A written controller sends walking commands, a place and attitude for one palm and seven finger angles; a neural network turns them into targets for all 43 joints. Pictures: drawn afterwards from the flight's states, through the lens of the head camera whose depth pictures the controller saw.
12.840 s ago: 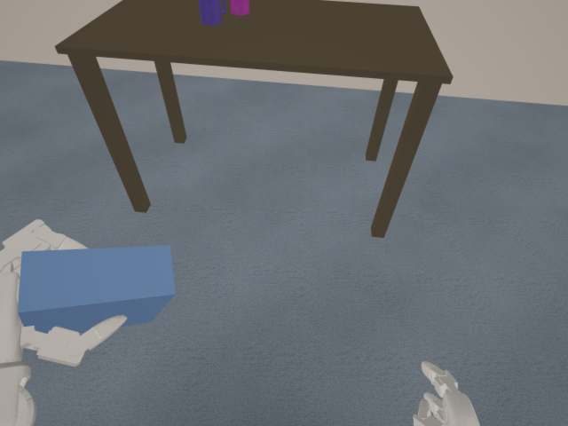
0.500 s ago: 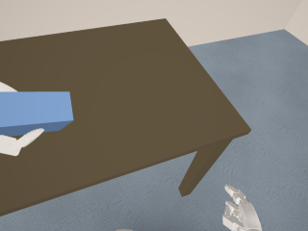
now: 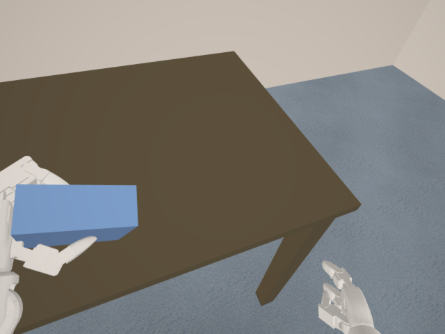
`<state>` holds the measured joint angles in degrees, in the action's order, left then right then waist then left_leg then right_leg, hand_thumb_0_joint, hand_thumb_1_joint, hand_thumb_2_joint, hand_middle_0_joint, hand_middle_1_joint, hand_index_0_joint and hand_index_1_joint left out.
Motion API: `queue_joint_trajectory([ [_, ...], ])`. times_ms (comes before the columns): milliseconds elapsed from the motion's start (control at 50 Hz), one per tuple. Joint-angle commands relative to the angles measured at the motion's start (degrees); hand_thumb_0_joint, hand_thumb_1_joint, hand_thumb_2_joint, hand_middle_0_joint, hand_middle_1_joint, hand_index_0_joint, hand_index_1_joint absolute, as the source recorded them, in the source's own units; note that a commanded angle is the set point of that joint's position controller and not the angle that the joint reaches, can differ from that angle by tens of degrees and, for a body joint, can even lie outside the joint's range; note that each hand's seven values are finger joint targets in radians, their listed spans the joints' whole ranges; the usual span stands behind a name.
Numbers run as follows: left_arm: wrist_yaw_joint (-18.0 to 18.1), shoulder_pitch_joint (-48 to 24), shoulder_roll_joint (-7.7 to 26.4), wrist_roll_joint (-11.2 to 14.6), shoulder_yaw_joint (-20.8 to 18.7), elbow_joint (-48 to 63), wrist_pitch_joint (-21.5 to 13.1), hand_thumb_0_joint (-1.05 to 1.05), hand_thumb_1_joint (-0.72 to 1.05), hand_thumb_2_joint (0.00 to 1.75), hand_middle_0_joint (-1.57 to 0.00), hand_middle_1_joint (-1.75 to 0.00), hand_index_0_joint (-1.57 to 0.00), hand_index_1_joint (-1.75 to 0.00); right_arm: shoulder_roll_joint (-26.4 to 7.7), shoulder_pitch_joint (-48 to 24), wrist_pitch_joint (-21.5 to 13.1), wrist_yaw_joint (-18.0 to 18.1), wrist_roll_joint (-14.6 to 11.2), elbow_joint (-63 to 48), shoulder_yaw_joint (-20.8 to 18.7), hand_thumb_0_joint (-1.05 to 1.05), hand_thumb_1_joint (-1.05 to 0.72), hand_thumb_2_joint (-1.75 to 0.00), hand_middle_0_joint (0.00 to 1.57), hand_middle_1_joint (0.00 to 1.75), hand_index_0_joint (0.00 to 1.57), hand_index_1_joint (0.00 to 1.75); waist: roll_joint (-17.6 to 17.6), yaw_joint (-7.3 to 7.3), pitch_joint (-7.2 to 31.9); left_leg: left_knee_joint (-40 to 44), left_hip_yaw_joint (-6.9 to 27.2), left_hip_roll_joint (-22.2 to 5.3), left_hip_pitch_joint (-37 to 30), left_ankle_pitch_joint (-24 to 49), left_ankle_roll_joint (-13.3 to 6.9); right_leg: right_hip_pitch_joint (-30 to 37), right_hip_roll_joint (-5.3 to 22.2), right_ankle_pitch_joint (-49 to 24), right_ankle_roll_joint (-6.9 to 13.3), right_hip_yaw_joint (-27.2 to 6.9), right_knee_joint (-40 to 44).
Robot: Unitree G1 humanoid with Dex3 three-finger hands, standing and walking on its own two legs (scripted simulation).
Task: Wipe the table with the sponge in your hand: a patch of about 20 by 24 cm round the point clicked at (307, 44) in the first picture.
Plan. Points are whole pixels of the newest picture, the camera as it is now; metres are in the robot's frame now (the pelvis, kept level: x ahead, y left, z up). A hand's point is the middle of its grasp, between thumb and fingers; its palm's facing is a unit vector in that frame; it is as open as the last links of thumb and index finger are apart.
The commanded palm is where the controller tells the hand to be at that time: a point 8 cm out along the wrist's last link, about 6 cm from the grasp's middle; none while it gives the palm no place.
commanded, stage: come to a stop and stand still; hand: left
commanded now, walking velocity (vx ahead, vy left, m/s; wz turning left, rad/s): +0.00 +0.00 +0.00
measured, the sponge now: (95, 217) +0.24 +0.21 +0.14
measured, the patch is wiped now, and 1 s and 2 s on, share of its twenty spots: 0.00 0.00 0.00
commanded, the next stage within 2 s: look again from close up in 0.08 s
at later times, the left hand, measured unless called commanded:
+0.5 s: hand (40, 234) +0.20 +0.26 +0.15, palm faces +0.37 -0.85 -0.38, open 9.6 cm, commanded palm +0.14 +0.29 +0.18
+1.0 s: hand (79, 233) +0.21 +0.21 +0.15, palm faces +0.34 -0.86 -0.37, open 9.6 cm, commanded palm +0.14 +0.25 +0.18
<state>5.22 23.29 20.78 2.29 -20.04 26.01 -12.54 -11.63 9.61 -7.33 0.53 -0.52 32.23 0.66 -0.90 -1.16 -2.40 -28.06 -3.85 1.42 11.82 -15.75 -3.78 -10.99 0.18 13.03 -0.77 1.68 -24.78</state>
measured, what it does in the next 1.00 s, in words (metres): stands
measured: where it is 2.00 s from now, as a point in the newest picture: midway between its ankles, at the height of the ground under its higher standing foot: outside the picture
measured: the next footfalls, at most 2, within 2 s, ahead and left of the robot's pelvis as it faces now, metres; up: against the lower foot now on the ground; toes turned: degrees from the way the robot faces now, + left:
none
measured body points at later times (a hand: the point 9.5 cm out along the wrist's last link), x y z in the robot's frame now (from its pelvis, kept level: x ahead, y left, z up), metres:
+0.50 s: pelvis -0.01 +0.01 +0.00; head +0.00 +0.02 +0.45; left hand +0.18 +0.30 +0.17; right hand +0.16 -0.21 -0.07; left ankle -0.01 +0.07 -0.74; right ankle +0.00 -0.13 -0.74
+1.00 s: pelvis -0.02 -0.03 +0.00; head +0.01 -0.02 +0.45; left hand +0.18 +0.26 +0.17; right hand +0.17 -0.25 -0.07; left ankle -0.01 +0.07 -0.74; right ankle +0.00 -0.13 -0.74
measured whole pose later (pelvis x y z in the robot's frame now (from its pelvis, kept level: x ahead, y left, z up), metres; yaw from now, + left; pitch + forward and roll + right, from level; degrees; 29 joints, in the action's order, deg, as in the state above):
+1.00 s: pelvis -0.02 -0.03 +0.00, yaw +0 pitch -1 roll -1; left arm 4.6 24.2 21.1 3.3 -19.7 25.6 -10.1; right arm -10.2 11.3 -5.8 0.6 -0.5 31.1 0.6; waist -1.5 -1.1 -4.3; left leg -26.2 -3.0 -0.8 12.1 -13.2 -1.1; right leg -11.4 -2.1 10.9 1.9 2.5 -23.2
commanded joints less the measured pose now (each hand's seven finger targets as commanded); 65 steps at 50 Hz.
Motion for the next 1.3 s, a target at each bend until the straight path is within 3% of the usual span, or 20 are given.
queue_joint_trajectory([
  [0, 0.75, -3.98, 9.89, 0.8, -6.84, 8.24, -2.09, 0.0, 0.1, 1.3, -1.2, -1.6, -1.2, -1.6, -7.21, -3.12, -1.38, 1.07, -0.49, -8.69, -2.48, 0.0, -0.9, -0.9, 0.2, 0.3, 0.2, 0.3, 0.98, 0.02, 6.46, 6.62, 7.21, -6.53, -0.01, 14.68, 2.86, 3.48, 3.27, -13.02, 1.96, -3.05, 2.23],
  [140, 1.45, -7.83, 11.93, 0.19, -6.64, 17.71, -3.0, 0.0, 0.1, 1.3, -1.2, -1.6, -1.2, -1.6, -6.77, -5.16, -3.04, 1.41, -0.3, -9.27, -1.83, 0.0, -0.9, -0.9, 0.2, 0.3, 0.2, 0.3, 9.48, -0.5, 9.7, 7.5, 7.44, -6.37, -2.22, 14.68, 3.34, 5.77, 2.85, -12.72, 2.24, -2.77, 1.2],
  [160, 1.21, -7.22, 9.5, 0.41, -4.43, 17.06, -3.2, 0.0, 0.1, 1.3, -1.2, -1.6, -1.2, -1.6, -6.8, -4.03, -2.99, 1.27, 0.11, -9.16, -1.68, 0.0, -0.9, -0.9, 0.2, 0.3, 0.2, 0.3, 8.15, -0.45, 9.58, 7.81, 7.86, -6.46, -1.76, 14.32, 3.13, 6.04, 2.67, -12.33, 2.27, -2.29, 1.66],
  [240, 1.79, -4.04, 11.26, 0.09, -7.19, 14.2, -2.89, 0.0, 0.1, 1.3, -1.2, -1.6, -1.2, -1.6, -7.0, -3.76, -3.27, 1.3, -0.21, -8.37, -2.09, 0.0, -0.9, -0.9, 0.2, 0.3, 0.2, 0.3, 7.41, -0.44, 9.45, 7.88, 8.1, -6.7, -2.59, 15.25, 4.31, 5.38, 2.92, -12.0, 2.35, -2.59, 1.69],
  [260, 1.39, -2.97, 8.89, 0.39, -5.32, 12.17, -2.89, 0.0, 0.1, 1.3, -1.2, -1.6, -1.2, -1.6, -6.86, -2.71, -2.68, 1.19, 0.2, -8.28, -1.9, 0.0, -0.9, -0.9, 0.2, 0.3, 0.2, 0.3, 5.03, -0.42, 9.31, 8.07, 8.1, -6.87, -2.03, 14.63, 4.07, 5.42, 2.87, -11.72, 2.25, -2.14, 2.49],
  [340, 1.37, -1.98, 9.81, 0.38, -6.79, 8.37, -2.22, 0.0, 0.1, 1.3, -1.2, -1.6, -1.2, -1.6, -6.96, -3.51, -2.17, 1.47, -0.41, -8.14, -2.11, 0.0, -0.9, -0.9, 0.2, 0.3, 0.2, 0.3, 3.79, -0.2, 6.78, 9.27, 8.13, -6.84, -1.1, 11.34, 4.62, 3.96, 3.32, -10.0, 2.19, -2.79, 3.58],
  [360, 0.84, -1.93, 7.5, 0.69, -4.44, 6.83, -2.32, 0.0, 0.1, 1.3, -1.2, -1.6, -1.2, -1.6, -7.2, -2.46, -1.72, 1.38, -0.01, -8.02, -1.92, 0.0, -0.9, -0.9, 0.2, 0.3, 0.2, 0.3, 2.45, -0.15, 6.22, 9.91, 8.43, -7.01, 0.02, 9.14, 4.21, 3.79, 3.06, -8.37, 2.08, -2.38, 4.34],
  [440, 1.11, -4.75, 9.74, 0.17, -5.5, 9.76, -2.21, 0.0, 0.1, 1.3, -1.2, -1.6, -1.2, -1.6, -6.91, -4.21, -2.03, 1.76, -0.57, -8.6, -1.94, 0.0, -0.9, -0.9, 0.2, 0.3, 0.2, 0.3, 2.78, -0.12, 5.59, 10.68, 8.22, -6.96, 0.29, 4.45, 3.45, 3.5, 3.37, -6.14, 1.94, -3.41, 4.93],
  [460, 0.81, -5.53, 7.81, 0.35, -3.39, 10.06, -2.57, 0.0, 0.1, 1.3, -1.2, -1.6, -1.2, -1.6, -7.28, -3.37, -1.93, 1.68, -0.04, -8.47, -1.73, 0.0, -0.9, -0.9, 0.2, 0.3, 0.2, 0.3, 2.57, -0.06, 5.83, 11.18, 8.86, -6.87, 1.09, 3.8, 3.29, 4.05, 3.0, -5.5, 2.01, -2.89, 4.99],
  [540, 1.65, -6.43, 11.72, -0.32, -6.62, 14.14, -2.88, 0.0, 0.1, 1.3, -1.2, -1.6, -1.2, -1.6, -7.07, -4.48, -2.75, 1.86, -0.45, -8.64, -2.11, 0.0, -0.9, -0.9, 0.2, 0.3, 0.2, 0.3, 5.79, -0.29, 7.25, 10.31, 8.53, -6.76, 0.82, 3.02, 2.86, 5.57, 3.5, -6.13, 2.17, -3.83, 4.38],
  [560, 1.43, -6.13, 9.68, 0.09, -4.97, 13.76, -3.15, 0.0, 0.1, 1.3, -1.2, -1.6, -1.2, -1.6, -6.94, -3.43, -2.58, 1.83, 0.1, -8.48, -1.85, 0.0, -0.9, -0.9, 0.2, 0.3, 0.2, 0.3, 4.57, -0.25, 7.5, 10.43, 8.73, -6.72, 0.91, 3.91, 2.71, 5.92, 3.14, -6.73, 2.2, -3.1, 4.66],
  [640, 1.74, -5.47, 11.94, 0.22, -7.83, 13.74, -3.23, 0.0, 0.1, 1.3, -1.2, -1.6, -1.2, -1.6, -6.8, -3.6, -2.84, 1.68, -0.39, -8.46, -2.51, 0.0, -0.9, -0.9, 0.2, 0.3, 0.2, 0.3, 7.03, -0.26, 7.13, 11.16, 9.86, -8.26, -1.32, 8.04, 4.5, 4.06, 2.12, -6.91, 2.05, -2.46, 2.65],
  [660, 1.29, -5.25, 9.6, 0.66, -5.79, 12.55, -3.23, 0.0, 0.1, 1.3, -1.2, -1.6, -1.2, -1.6, -6.71, -2.85, -2.42, 1.51, 0.03, -8.48, -2.28, 0.0, -0.9, -0.9, 0.2, 0.3, 0.2, 0.3, 7.28, -0.17, 6.74, 11.88, 9.97, -8.81, -0.78, 7.7, 4.37, 3.78, 1.66, -6.3, 1.83, -1.81, 2.73],
  [740, 1.17, -4.41, 10.32, 0.6, -7.0, 10.71, -2.81, 0.0, 0.1, 1.3, -1.2, -1.6, -1.2, -1.6, -6.6, -3.07, -2.17, 1.07, -0.55, -8.86, -2.94, 0.0, -0.9, -0.9, 0.2, 0.3, 0.2, 0.3, 7.07, -0.05, 6.27, 11.24, 9.78, -10.26, -2.05, 9.87, 4.6, 2.29, 1.54, -6.14, 1.73, -1.65, 2.12],
  [860, 0.23, -3.79, 7.87, 1.4, -4.02, 10.95, -2.0, 0.0, 0.1, 1.3, -1.2, -1.6, -1.2, -1.6, -6.89, -2.48, -1.22, 0.47, -0.33, -9.51, -3.07, 0.0, -0.9, -0.9, 0.2, 0.3, 0.2, 0.3, 4.56, 0.29, 6.91, 8.94, 8.58, -10.4, -1.39, 10.25, 3.45, 2.35, 1.91, -7.97, 1.71, -2.01, 3.66],
  [940, 0.74, -3.79, 12.01, 1.46, -7.9, 13.84, -1.61, 0.0, 0.1, 1.3, -1.2, -1.6, -1.2, -1.6, -6.63, -3.53, -1.25, 0.73, -0.65, -9.89, -3.39, 0.0, -0.9, -0.9, 0.2, 0.3, 0.2, 0.3, 4.58, 0.07, 7.81, 7.25, 8.18, -10.33, -1.91, 8.7, 2.71, 1.85, 2.65, -8.53, 2.06, -3.68, 3.63],
  [960, 0.46, -4.57, 9.75, 1.83, -5.66, 14.39, -1.76, 0.0, 0.1, 1.3, -1.2, -1.6, -1.2, -1.6, -6.63, -2.94, -1.05, 0.75, -0.19, -9.88, -3.23, 0.0, -0.9, -0.9, 0.2, 0.3, 0.2, 0.3, 4.87, 0.3, 8.09, 6.85, 7.92, -10.03, -1.27, 7.81, 2.38, 2.14, 2.67, -8.54, 2.2, -3.69, 3.97],
  [1040, 0.78, -2.96, 12.39, 2.31, -8.43, 15.92, -1.18, 0.0, 0.1, 1.3, -1.2, -1.6, -1.2, -1.6, -6.65, -3.29, -1.24, 1.03, -0.67, -9.82, -3.82, 0.0, -0.9, -0.9, 0.2, 0.3, 0.2, 0.3, 6.34, 0.28, 8.93, 3.74, 7.1, -9.62, -2.62, 11.45, 2.48, 1.37, 3.71, -11.93, 2.99, -5.69, 3.68],
  [1160, 0.36, -0.5, 10.13, 3.33, -6.71, 13.27, -0.02, 0.0, 0.1, 1.3, -1.2, -1.6, -1.2, -1.6, -6.95, -1.97, -0.58, 1.27, -0.53, -9.39, -4.03, 0.0, -0.9, -0.9, 0.2, 0.3, 0.2, 0.3, 1.36, 0.73, 8.26, 0.0, 5.25, -8.32, -1.06, 5.81, 2.22, -0.89, 5.48, -9.21, 3.55, -7.54, 5.45],
  [1280, 0.97, -0.16, 11.73, 3.69, -7.99, 14.14, 0.83, 0.0, 0.1, 1.3, -1.2, -1.6, -1.2, -1.6, -7.08, -1.85, -0.2, 1.62, -1.06, -9.4, -4.32, 0.0, -0.9, -0.9, 0.2, 0.3, 0.2, 0.3, -1.41, 0.78, 7.59, -4.13, 3.42, -6.02, -0.2, 0.31, 2.12, -3.47, 8.32, -1.99, 3.06, -11.28, 9.36],
])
